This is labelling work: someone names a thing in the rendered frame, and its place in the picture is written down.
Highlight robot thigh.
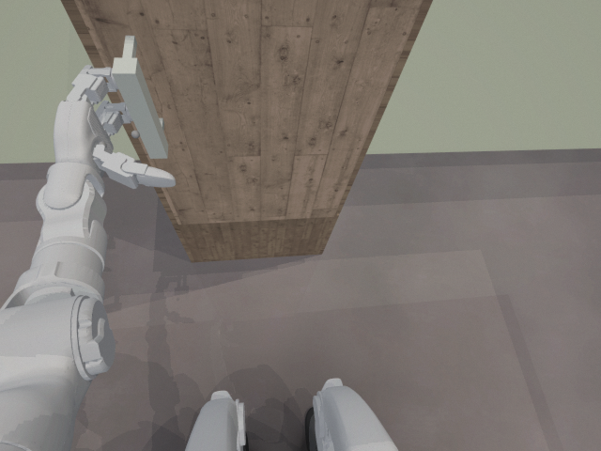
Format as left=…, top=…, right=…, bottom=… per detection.
left=185, top=398, right=246, bottom=451
left=313, top=386, right=398, bottom=451

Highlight handle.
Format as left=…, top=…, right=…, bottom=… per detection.
left=112, top=36, right=168, bottom=159

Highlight cupboard door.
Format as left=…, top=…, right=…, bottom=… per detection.
left=74, top=0, right=424, bottom=225

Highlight robot left thigh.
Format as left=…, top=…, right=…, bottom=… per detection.
left=185, top=398, right=246, bottom=451

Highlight robot left forearm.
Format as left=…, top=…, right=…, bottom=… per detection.
left=0, top=162, right=108, bottom=311

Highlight robot left upper arm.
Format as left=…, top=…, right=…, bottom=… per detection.
left=0, top=295, right=116, bottom=451

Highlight robot right thigh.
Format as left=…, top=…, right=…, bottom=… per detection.
left=313, top=386, right=398, bottom=451

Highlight left robot hand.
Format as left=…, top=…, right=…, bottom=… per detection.
left=54, top=65, right=176, bottom=189

